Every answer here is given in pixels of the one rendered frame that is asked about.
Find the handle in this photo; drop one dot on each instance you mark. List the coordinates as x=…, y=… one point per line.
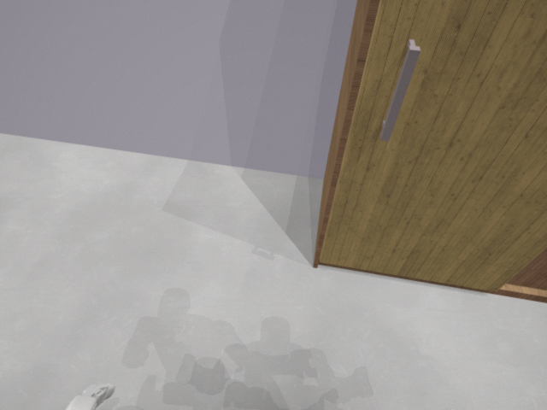
x=400, y=91

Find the wardrobe door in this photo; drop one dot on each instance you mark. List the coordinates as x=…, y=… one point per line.
x=458, y=195
x=534, y=274

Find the left robot hand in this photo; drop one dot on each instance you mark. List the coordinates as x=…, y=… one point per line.
x=92, y=397

